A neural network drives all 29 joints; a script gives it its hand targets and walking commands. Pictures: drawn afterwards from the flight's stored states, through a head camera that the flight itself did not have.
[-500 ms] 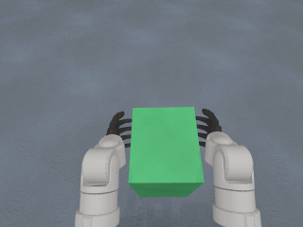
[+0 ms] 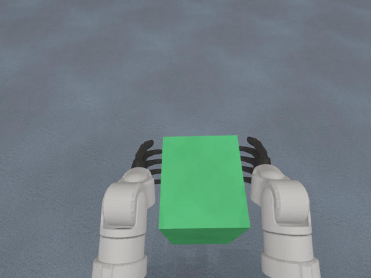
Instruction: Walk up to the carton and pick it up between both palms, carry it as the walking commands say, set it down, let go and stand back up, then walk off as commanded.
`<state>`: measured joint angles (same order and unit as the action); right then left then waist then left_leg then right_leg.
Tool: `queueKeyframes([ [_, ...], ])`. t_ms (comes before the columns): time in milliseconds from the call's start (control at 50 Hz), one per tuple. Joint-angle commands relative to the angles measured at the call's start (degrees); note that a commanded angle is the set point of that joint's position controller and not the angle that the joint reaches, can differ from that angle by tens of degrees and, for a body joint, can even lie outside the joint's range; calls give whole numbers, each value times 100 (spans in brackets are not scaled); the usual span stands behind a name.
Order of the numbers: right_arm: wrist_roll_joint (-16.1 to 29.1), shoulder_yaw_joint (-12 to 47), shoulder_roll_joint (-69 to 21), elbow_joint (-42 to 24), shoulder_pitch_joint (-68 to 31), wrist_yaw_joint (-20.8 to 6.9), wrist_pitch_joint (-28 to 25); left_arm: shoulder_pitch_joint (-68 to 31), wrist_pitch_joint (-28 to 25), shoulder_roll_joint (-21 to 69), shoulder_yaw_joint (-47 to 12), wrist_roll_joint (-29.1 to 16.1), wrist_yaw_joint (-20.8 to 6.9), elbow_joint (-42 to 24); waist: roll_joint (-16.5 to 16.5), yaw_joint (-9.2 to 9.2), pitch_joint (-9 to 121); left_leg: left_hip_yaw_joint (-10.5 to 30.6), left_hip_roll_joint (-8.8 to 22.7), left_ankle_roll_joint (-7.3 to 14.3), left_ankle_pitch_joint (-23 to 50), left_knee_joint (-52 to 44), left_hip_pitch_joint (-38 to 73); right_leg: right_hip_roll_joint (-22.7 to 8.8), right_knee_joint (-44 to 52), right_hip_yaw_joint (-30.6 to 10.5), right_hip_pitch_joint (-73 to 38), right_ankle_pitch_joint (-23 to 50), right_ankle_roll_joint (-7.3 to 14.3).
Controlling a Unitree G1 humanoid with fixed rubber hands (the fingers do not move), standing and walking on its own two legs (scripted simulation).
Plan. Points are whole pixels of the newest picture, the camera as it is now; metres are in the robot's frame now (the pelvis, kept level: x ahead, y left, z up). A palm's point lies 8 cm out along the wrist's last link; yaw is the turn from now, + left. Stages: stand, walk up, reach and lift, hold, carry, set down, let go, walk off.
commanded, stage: carry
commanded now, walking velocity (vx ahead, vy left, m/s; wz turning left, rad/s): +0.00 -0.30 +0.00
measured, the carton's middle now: (200, 197) +0.30 +0.02 +0.00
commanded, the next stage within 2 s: none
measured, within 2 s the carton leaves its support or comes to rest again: neither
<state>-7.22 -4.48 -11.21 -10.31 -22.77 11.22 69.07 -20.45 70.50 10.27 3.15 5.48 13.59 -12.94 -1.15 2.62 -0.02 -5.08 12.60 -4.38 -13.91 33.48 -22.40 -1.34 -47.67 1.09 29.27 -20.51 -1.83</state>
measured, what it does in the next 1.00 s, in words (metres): steps to the right: right foot, then left foot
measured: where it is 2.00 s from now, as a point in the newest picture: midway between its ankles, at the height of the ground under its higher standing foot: outside the picture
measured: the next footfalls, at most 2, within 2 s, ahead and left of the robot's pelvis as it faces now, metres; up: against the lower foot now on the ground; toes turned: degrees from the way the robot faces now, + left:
right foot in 0.06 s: +0.07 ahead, -0.19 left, +0.00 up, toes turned -4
left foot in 0.34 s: +0.01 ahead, -0.03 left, +0.00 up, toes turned +11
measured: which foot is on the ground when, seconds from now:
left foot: down 0.00-0.06, up 0.08-0.32, down 0.34-0.68, up 0.70-0.90, down 0.92-1.00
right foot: up 0.00-0.04, down 0.06-0.34, up 0.36-0.66, down 0.68-0.94, up 0.96-1.00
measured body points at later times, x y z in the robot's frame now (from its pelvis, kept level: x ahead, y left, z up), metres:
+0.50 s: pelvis -0.05 -0.16 +0.00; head -0.03 -0.13 +0.45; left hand +0.25 -0.02 +0.06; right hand +0.27 -0.25 +0.08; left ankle -0.03 -0.04 -0.73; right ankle -0.03 -0.31 -0.66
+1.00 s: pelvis -0.11 -0.33 -0.01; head -0.09 -0.31 +0.44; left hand +0.20 -0.20 +0.06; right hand +0.22 -0.43 +0.08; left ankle -0.09 -0.24 -0.73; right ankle -0.06 -0.42 -0.70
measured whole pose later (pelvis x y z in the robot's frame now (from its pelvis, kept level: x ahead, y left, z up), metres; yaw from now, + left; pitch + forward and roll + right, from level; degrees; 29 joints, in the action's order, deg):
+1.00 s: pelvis -0.11 -0.33 -0.01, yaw +1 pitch +3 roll -2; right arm -5.7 -4.3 -11.5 -5.0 -23.5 13.6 68.1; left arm -20.1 70.8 10.2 4.1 7.6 12.5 -8.0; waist 0.6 -0.5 1.7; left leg -8.1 4.7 2.4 -17.3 38.3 -23.7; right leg 3.3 -47.9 3.6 30.9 -21.6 1.6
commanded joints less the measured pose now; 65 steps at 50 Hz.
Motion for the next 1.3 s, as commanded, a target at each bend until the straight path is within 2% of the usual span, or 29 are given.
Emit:
queueKeyframes([
  [0, 2047, 3036, -5640, -136, -1705, -1500, -10, -2475, -137, 5769, -3554, -2351, -1650, -199, -1666, -287, 2229, 296, 675, 757, 2994, -288, 1524, 219, 1579, 687, -629, 250, 2],
  [40, 1956, 3096, -5680, 16, -1605, -1481, 0, -2229, -139, 5741, -3446, -2347, -1723, 66, -657, -195, 2327, 103, 265, 381, 1697, 641, 649, -118, 2845, 451, -1860, 810, 152],
  [60, 1985, 3181, -5749, 74, -1548, -1465, 1, -2343, -147, 5734, -3448, -2370, -1771, 65, 570, -287, 2298, -72, -208, 142, -886, 1311, -356, -1189, 2789, -641, -2386, 2653, 392],
  [80, 2125, 3290, -5882, 74, -1663, -1449, -4, -2175, -201, 5634, -3289, -2163, -1831, 333, 2260, -219, 2576, -294, -1017, -6, -2662, 2485, -1314, -2008, 2513, -1620, -2708, 4104, 1231],
  [140, 2621, 3741, -6164, -361, -2742, -1499, -63, -2846, -329, 6057, -3164, -2185, -1787, -119, 1347, -173, 2407, 95, -915, 165, -2343, 3697, -1569, -1333, 2025, -478, -2482, 4268, 1361],
  [300, 2683, 3584, -6032, -162, -2315, -1606, 71, -2332, -327, 5890, -3111, -1899, -1553, -72, 716, -271, 2574, -117, -813, 426, -625, -416, 902, -921, 1867, -144, -1597, 2010, 1125],
  [320, 2679, 3525, -6047, -37, -2240, -1649, 89, -2331, -302, 5882, -3168, -1922, -1534, -46, 145, -343, 2524, 603, -135, 519, -231, -1055, 1813, -632, 1421, 16, -706, 1435, 833],
  [340, 2650, 3433, -6085, 270, -1971, -1685, 19, -2460, -269, 5837, -3211, -1963, -1558, -96, -1989, -372, 2263, 3171, 1872, 1213, 64, -1644, 2270, 101, 287, 346, 1071, -627, 368],
  [360, 2530, 3296, -6076, 328, -2029, -1678, -13, -2772, -264, 5815, -3246, -1995, -1539, -85, -1893, -356, 1846, 3543, 2270, 1703, 674, -1779, 1886, 108, -1033, -501, 1199, -1020, 246],
  [400, 2386, 3200, -6088, 124, -2109, -1687, -84, -3133, -292, 5990, -3468, -2253, -1611, -278, -528, -355, 1652, 2438, 1736, 1436, 704, -1604, 1571, -14, -1921, -898, 1150, -141, 187],
  [420, 2404, 3208, -6082, -44, -2195, -1670, -121, -3215, -290, 6050, -3545, -2394, -1647, -376, -478, -335, 1690, 1758, 1333, 1186, 1045, -1437, 1652, -37, -1863, -805, 1129, 177, 101],
  [500, 2361, 3081, -5898, -321, -2139, -1597, -90, -3188, -234, 6007, -3719, -2543, -1618, -651, -1132, -322, 2249, 609, 756, 927, 3265, -690, 2059, 154, -679, -96, 572, -13, -63],
  [620, 2060, 3039, -5747, 104, -1752, -1524, 37, -2529, -81, 5810, -3506, -2362, -1692, -40, -1460, -253, 2255, 230, 456, 657, 2093, -213, 1235, 232, 2270, 785, -1018, 547, 24],
  [640, 2040, 3081, -5784, 134, -1732, -1519, 36, -2431, -93, 5799, -3457, -2383, -1721, 41, -805, -215, 2331, 97, 217, 457, 1613, 379, 752, -10, 2860, 556, -1686, 705, 103],
  [660, 2073, 3161, -5824, 170, -1693, -1503, 31, -2527, -104, 5807, -3467, -2421, -1770, -8, 275, -256, 2320, -20, -158, 200, -340, 1005, -195, -956, 2990, -417, -2233, 1823, 318],
  [680, 2161, 3242, -6062, 233, -1650, -1520, 63, -2294, -132, 5818, -3295, -2205, -1812, 326, 2034, -207, 2457, -409, -1040, -34, -2344, 2045, -1395, -1957, 2773, -1655, -2560, 3567, 1100],
  [700, 2354, 3464, -6269, 89, -2053, -1545, 68, -2516, -206, 6061, -3294, -2196, -1815, 76, 2125, -171, 2474, 79, -911, 81, -2776, 3085, -1349, -1735, 2380, -1248, -2385, 4040, 1446],
  [760, 2805, 3816, -6274, -357, -2894, -1547, -34, -3025, -329, 6084, -3122, -2168, -1762, -255, 1399, -209, 2432, 54, -908, 149, -1994, 3180, -1386, -1137, 2096, -212, -2282, 3659, 1214],
  [860, 2827, 3693, -6132, -221, -2608, -1590, 67, -2539, -337, 5947, -3015, -1931, -1619, -142, 1285, -161, 2593, -113, -980, 318, -1379, 900, -95, -1056, 2027, -233, -2115, 2814, 1287],
  [900, 2747, 3548, -6131, 50, -2377, -1648, 118, -2518, -297, 5921, -3100, -1957, -1573, -43, 534, -318, 2586, 142, -613, 388, -305, -914, 1193, -750, 1653, -77, -1315, 1729, 993],
  [920, 2755, 3512, -6139, 233, -2253, -1691, 106, -2545, -276, 5873, -3138, -1962, -1570, -42, -426, -399, 2431, 1512, 483, 667, -351, -1354, 2122, -358, 1077, 38, 133, 905, 635],
  [940, 2645, 3290, -6190, 603, -1972, -1699, 22, -2813, -230, 5830, -3216, -2053, -1591, -124, -2329, -370, 2109, 3542, 2081, 1432, 26, -1889, 1932, 234, -106, 78, 1117, -1050, 253],
  [960, 2516, 3200, -6175, 591, -2039, -1701, 31, -3042, -235, 5892, -3264, -2067, -1569, -60, -1510, -338, 1777, 3475, 2097, 1645, 302, -1842, 1675, 30, -1117, -811, 1075, -757, 279],
  [1000, 2455, 3189, -6204, 285, -2195, -1699, -65, -3370, -268, 6085, -3505, -2377, -1653, -343, -503, -345, 1707, 2241, 1511, 1299, 379, -1674, 1509, -51, -1698, -909, 1069, 82, 191],
  [1080, 2431, 3122, -6071, -114, -2220, -1615, -77, -3391, -212, 6070, -3727, -2593, -1654, -657, -1057, -324, 2234, 726, 745, 952, 2685, -876, 1926, 125, -547, -169, 503, 29, -40],
  [1180, 2180, 3053, -5849, 171, -1902, -1537, 31, -2818, -73, 5880, -3554, -2427, -1689, -148, -1573, -295, 2281, 380, 541, 777, 2271, -547, 1400, 194, 1774, 609, -674, 401, -7],
  [1220, 2118, 3092, -5882, 265, -1822, -1520, 40, -2600, -84, 5847, -3458, -2446, -1738, 16, -580, -209, 2412, 103, 113, 423, 1479, 435, 633, -132, 2960, 448, -1837, 831, 133],
  [1260, 2252, 3262, -6210, 317, -1837, -1543, 80, -2454, -145, 5951, -3270, -2214, -1817, 316, 2112, -197, 2517, -319, -1036, 18, -2375, 2001, -1146, -1815, 2725, -1423, -2371, 3389, 1144],
  [1280, 2412, 3450, -6351, 240, -2171, -1554, 63, -2754, -201, 6107, -3290, -2235, -1822, 55, 1970, -182, 2453, 54, -965, 105, -2652, 2897, -1267, -1606, 2424, -1145, -2397, 3932, 1388],
])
